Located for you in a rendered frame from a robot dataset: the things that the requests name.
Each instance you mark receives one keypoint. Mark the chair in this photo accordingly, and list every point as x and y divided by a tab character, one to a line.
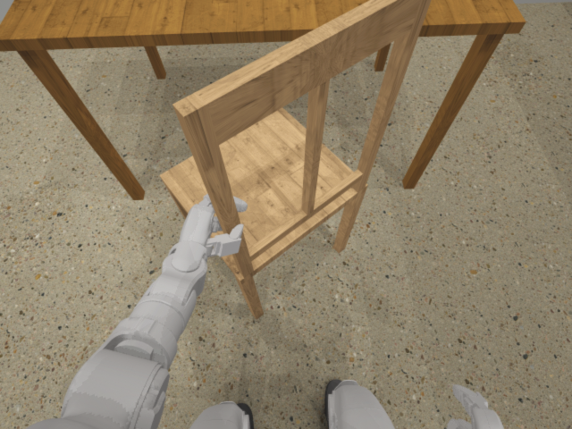
244	144

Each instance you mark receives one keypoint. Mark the robot left forearm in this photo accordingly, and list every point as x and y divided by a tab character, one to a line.
158	320

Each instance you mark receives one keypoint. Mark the robot left upper arm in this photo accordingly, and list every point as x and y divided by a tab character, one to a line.
115	391

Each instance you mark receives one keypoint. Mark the robot left hand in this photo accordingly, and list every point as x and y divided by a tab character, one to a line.
200	223

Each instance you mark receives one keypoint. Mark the robot right shin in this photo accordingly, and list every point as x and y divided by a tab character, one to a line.
346	382

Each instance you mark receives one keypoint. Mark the table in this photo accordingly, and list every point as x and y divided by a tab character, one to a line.
31	27

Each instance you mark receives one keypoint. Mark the right robot foot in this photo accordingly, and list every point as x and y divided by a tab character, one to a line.
329	388

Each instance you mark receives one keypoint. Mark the robot right hand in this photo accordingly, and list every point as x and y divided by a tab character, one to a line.
477	407

